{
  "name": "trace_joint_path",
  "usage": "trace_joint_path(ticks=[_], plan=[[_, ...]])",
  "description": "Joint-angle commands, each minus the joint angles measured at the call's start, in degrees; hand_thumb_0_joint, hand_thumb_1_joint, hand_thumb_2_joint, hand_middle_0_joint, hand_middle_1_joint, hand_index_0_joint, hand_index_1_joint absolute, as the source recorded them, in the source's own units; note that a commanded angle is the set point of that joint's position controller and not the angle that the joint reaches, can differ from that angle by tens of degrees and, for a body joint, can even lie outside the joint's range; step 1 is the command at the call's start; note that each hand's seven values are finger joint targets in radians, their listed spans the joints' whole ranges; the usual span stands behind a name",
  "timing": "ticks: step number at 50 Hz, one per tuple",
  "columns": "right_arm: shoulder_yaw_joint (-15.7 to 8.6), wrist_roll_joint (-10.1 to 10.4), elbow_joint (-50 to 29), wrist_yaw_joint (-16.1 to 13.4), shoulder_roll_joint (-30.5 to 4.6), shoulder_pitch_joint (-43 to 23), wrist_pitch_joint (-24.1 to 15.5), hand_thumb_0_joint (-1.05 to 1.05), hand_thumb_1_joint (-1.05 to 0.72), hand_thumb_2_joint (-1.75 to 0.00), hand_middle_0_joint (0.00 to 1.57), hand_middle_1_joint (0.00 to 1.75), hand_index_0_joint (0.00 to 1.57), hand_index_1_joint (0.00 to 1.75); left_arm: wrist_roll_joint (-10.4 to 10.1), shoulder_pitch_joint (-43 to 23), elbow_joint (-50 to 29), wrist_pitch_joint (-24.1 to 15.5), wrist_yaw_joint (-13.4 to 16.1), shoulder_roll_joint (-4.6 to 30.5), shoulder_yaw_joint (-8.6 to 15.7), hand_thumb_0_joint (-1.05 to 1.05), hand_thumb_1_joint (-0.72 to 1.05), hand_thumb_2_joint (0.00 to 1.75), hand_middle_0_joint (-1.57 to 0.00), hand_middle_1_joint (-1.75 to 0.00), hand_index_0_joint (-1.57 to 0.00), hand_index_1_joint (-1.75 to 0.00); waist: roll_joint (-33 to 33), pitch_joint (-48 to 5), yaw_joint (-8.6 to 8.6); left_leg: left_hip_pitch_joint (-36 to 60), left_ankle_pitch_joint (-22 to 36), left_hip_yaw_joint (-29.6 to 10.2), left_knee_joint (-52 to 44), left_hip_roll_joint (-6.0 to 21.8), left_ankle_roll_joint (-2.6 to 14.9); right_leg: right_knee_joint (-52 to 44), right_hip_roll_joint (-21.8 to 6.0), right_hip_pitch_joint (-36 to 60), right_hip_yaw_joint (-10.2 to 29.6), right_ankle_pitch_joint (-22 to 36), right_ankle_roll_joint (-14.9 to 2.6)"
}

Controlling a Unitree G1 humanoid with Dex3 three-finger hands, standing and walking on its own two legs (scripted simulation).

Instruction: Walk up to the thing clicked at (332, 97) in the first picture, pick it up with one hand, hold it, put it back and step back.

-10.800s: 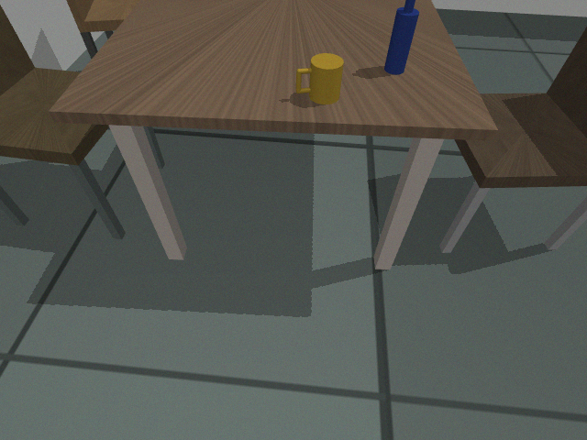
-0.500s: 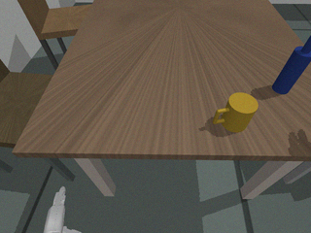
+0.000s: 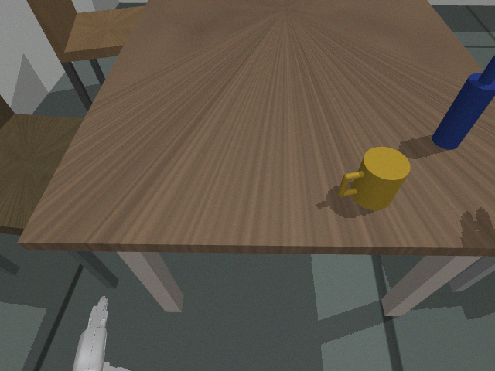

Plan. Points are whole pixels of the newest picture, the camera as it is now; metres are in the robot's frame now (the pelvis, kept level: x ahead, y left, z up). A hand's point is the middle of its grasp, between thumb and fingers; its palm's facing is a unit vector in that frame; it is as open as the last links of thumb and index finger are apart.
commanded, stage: go down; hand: right
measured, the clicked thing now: (369, 180) +0.43 -0.20 +0.03
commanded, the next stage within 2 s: approach in 0.32 s
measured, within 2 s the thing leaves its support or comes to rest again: neither
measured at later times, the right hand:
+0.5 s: hand out of the picture +0.34 -0.41 +0.18, palm faces +0.27 +0.96 +0.00, open 17.5 cm
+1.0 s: hand (436, 181) +0.41 -0.30 +0.06, palm faces +0.16 +0.99 +0.06, open 17.5 cm
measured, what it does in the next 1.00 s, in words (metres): stands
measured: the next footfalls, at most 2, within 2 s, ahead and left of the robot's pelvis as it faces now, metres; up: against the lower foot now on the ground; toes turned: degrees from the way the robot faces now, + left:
none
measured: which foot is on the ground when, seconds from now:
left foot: down 0.00-1.00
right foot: down 0.00-1.00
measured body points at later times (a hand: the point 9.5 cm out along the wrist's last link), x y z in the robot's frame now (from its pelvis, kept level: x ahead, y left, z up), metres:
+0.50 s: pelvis +0.00 +0.00 +0.00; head +0.04 -0.01 +0.45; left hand +0.15 +0.27 -0.08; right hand +0.32 -0.46 +0.18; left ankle -0.05 +0.14 -0.73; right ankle +0.02 -0.11 -0.73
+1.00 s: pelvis -0.02 +0.00 -0.02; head +0.06 -0.04 +0.42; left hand +0.12 +0.27 -0.08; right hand +0.40 -0.36 +0.06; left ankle -0.05 +0.14 -0.73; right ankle +0.02 -0.11 -0.73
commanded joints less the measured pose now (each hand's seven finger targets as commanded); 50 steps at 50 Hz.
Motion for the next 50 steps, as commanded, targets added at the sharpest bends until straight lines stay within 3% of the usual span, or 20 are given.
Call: trace_joint_path(ticks=[1,4,8,9,13,17,21,23,26,29,31,33,37,39,41,44,46,48,49,50], plan=[[-3.46,1.61,-12.45,-0.27,-25.52,-19.22,-2.62,0.0,0.53,-0.07,0.04,0.05,0.05,0.05,0.13,-2.94,-6.93,-2.76,1.15,10.44,5.07,0.0,-0.55,0.06,-0.05,-0.05,-0.05,-0.05,-11.35,-16.46,-0.52,-1.75,16.5,-0.33,-2.51,-1.65,2.33,-3.43,1.18,17.97,1.82,17.73,-0.48],[-3.26,1.26,-12.85,-0.38,-25.4,-19.28,-2.45,0.0,0.53,-0.07,0.05,0.06,0.05,0.06,0.05,-5.08,-7.35,-2.89,1.12,9.66,4.52,0.0,-0.55,0.06,-0.05,-0.05,-0.05,-0.05,-11.76,-14.68,-1.24,-1.38,16.14,-0.46,-2.44,-1.37,2.33,-3.52,1.53,16.38,1.55,16.48,-0.58],[-2.24,1.7,-10.17,0.3,-23.33,-17.08,-1.76,0.0,0.54,-0.07,0.04,0.06,0.05,0.06,-0.14,-3.36,-6.73,-2.56,0.9,8.33,3.3,0.0,-0.54,0.05,-0.05,-0.05,-0.05,-0.05,-9.39,-14.23,-0.54,-1.54,15.18,-0.73,-2.71,-1.31,2.05,-3.85,1.74,15.26,1.4,14.02,-0.92],[-1.89,1.68,-9.96,0.46,-23.32,-17.8,-1.82,0.0,0.54,-0.07,0.04,0.06,0.05,0.06,-0.14,-3.39,-7.79,-2.66,1.02,9.8,4.73,0.0,-0.55,0.05,-0.05,-0.05,-0.05,-0.05,-8.76,-14.45,0.4,-2.35,15.27,-0.49,-2.58,-1.53,2.1,-3.96,1.43,15.96,1.6,14.34,-0.88],[-3.21,1.63,-10.79,0.24,-26.03,-20.25,-2.23,0.0,0.55,-0.07,0.04,0.06,0.05,0.06,-0.11,-2.43,-6.7,-2.5,0.98,9.88,4.97,0.0,-0.54,0.05,-0.05,-0.05,-0.05,-0.05,-9.98,-15.01,-0.01,-2.22,16.83,-0.68,-2.29,-1.22,1.88,-3.07,1.77,16.64,1.47,16.24,-0.98],[-2.98,1.03,-11.49,-0.11,-25.59,-19.3,-2.73,0.0,0.55,-0.07,0.05,0.06,0.05,0.06,0.0,-3.73,-7.37,-2.4,0.67,8.05,3.23,0.0,-0.54,0.05,-0.05,-0.05,-0.05,-0.05,-11.68,-13.53,-1.06,-2.01,14.5,-0.72,-2.39,-1.23,2.26,-3.68,1.64,15.01,1.35,13.87,-0.69],[-3.47,1.32,-12.65,-0.01,-25.99,-19.12,-3.06,0.0,0.61,-0.06,0.02,0.06,0.04,0.06,0.13,-3.33,-6.92,-2.4,0.59,8.76,3.79,0.0,-0.57,0.06,-0.05,-0.04,-0.04,-0.05,-12.42,-17.19,-0.92,-1.15,17.59,-0.8,-1.82,-1.26,2.1,-2.61,1.78,16.97,1.4,17.97,-0.68],[-4.38,1.57,-14.28,-0.16,-27.21,-20.71,-3.08,0.0,0.54,-0.05,0.04,0.04,0.04,0.04,-0.14,-5.15,-9.44,-2.51,0.99,9.79,4.24,0.0,-0.57,0.05,-0.05,-0.05,-0.05,-0.06,-11.4,-18.95,-0.9,-0.95,18.73,-0.73,-1.64,-1.35,2.08,-2.38,1.52,18.38,1.6,19.97,-0.8],[-0.7,1.65,-10.13,-0.3,-21.03,-17.78,-2.12,0.0,0.52,-0.05,0.04,0.04,0.05,0.04,0.04,-3.62,-5.77,-2.24,0.98,9.89,5.22,0.0,-0.56,0.05,-0.05,-0.05,-0.05,-0.06,-10.22,-13.86,0.04,-3.77,16.98,-0.63,-1.83,-1.58,2.07,-2.75,1.21,16.78,1.57,18.17,-0.8],[2.16,1.89,-8.93,-0.39,-16.2,-18.1,-2.36,0.0,0.52,-0.05,0.04,0.04,0.05,0.04,0.12,-4.68,-6.92,-2.68,0.5,8.32,3.65,0.0,-0.56,0.05,-0.06,-0.05,-0.05,-0.06,-8.52,-13.64,0.62,-4.97,15.33,-0.39,-1.4,-1.81,2.1,-2.69,0.85,16.41,1.67,16.11,-0.78],[5.12,1.91,-7.7,-0.28,-13.14,-18.78,-3.1,0.0,0.53,-0.05,0.04,0.04,0.05,0.04,0.18,-2.45,-6.09,-2.77,0.26,9.1,4.3,0.0,-0.55,0.05,-0.06,-0.05,-0.05,-0.06,-6.65,-13.39,2.41,-6.49,15.11,-0.44,-1.3,-1.99,1.92,-2.49,0.74,16.33,1.7,15.18,-1.02],[5.73,2.07,-8.61,-1.06,-11.8,-20.04,-4.69,0.0,0.53,-0.05,0.04,0.04,0.05,0.04,0.2,-3.44,-8.6,-3.2,-0.01,10.34,5.7,0.0,-0.54,0.04,-0.06,-0.06,-0.06,-0.06,-5.73,-14.87,2.61,-6.37,15.79,-0.67,-0.82,-1.73,1.66,-1.71,0.97,16.67,1.58,15.46,-1.25],[7.09,2.27,-8.96,-3.76,-8.19,-21.63,-8.21,0.0,0.54,-0.06,0.04,0.05,0.05,0.05,0.29,-1.81,-8.31,-3.02,-1.44,7.69,4.26,0.0,-0.53,0.03,-0.06,-0.06,-0.06,-0.05,-7.42,-12.4,2.52,-8.71,12.36,-0.84,0.32,-1.66,1.74,-1.34,0.95,13.85,1.27,11.07,-1.01],[5.8,2.13,-9.62,-5.64,-9.17,-22.6,-10.37,0.0,0.55,-0.05,0.04,0.05,0.04,0.05,0.59,-0.85,-8.63,-2.91,-2.06,7.61,4.56,0.0,-0.51,0.02,-0.06,-0.06,-0.07,-0.05,-7.66,-13.52,2.54,-9.4,11.75,-1.01,1.4,-1.63,1.71,-0.1,0.88,12.49,1.31,10.19,-0.87],[4.43,1.3,-11.82,-7.56,-11.41,-25.18,-13.09,0.0,0.56,-0.06,0.03,0.05,0.04,0.05,1.07,-0.34,-6.73,-2.85,-2.89,7.03,4.85,0.0,-0.51,0.02,-0.06,-0.06,-0.07,-0.05,-11.57,-16.89,2.07,-11.02,12.45,-1.28,3.95,-1.59,1.86,2.42,0.71,12.74,1.34,12.54,-0.31],[4.08,0.66,-10.88,-10.19,-10.0,-25.64,-16.14,0.0,0.52,-0.06,0.03,0.05,0.04,0.05,1.68,-1.79,-9.92,-2.71,-3.79,10.23,7.72,0.0,-0.51,0.02,-0.06,-0.06,-0.07,-0.05,-10.91,-20.87,2.51,-13.23,13.73,-1.25,7.23,-1.95,1.9,6.4,0.2,12.36,1.69,17.54,0.16],[4.93,-0.37,-11.02,-11.95,-8.56,-27.65,-17.79,0.0,0.52,-0.04,0.04,0.04,0.04,0.04,1.76,-3.64,-14.26,-2.28,-4.52,9.2,6.25,0.0,-0.53,0.03,-0.06,-0.07,-0.07,-0.05,-11.55,-23.76,2.43,-13.6,13.95,-1.56,8.25,-2.09,1.94,7.97,0.01,11.95,1.66,18.07,0.21],[4.26,-0.82,-12.6,-13.95,-8.51,-29.71,-18.72,0.0,0.54,-0.04,0.04,0.04,0.04,0.04,1.71,-5.08,-19.53,-1.78,-4.75,10.93,8.02,0.0,-0.53,0.03,-0.06,-0.06,-0.07,-0.05,-11.13,-26.48,2.22,-12.49,13.96,-1.36,9.3,-2.42,2.0,8.39,-0.33,12.12,1.88,18.7,0.46],[5.09,-1.42,-10.81,-14.88,-6.83,-29.04,-18.73,0.0,0.55,-0.04,0.04,0.04,0.04,0.04,1.88,-2.56,-17.19,-1.01,-5.32,8.54,6.32,0.0,-0.53,0.03,-0.06,-0.06,-0.07,-0.05,-12.84,-26.11,1.8,-12.87,13.93,-1.61,9.37,-2.31,2.07,8.84,-0.13,11.41,1.59,18.29,0.31],[7.59,-1.5,-6.63,-15.33,-1.52,-26.21,-18.17,0.0,0.55,-0.05,0.04,0.05,0.04,0.05,1.92,0.39,-15.5,-0.31,-5.88,7.04,6.01,0.0,-0.53,0.03,-0.06,-0.06,-0.07,-0.05,-12.07,-23.11,2.54,-14.02,12.93,-1.23,9.48,-2.64,2.19,8.6,-0.2,9.51,1.61,17.03,0.46]])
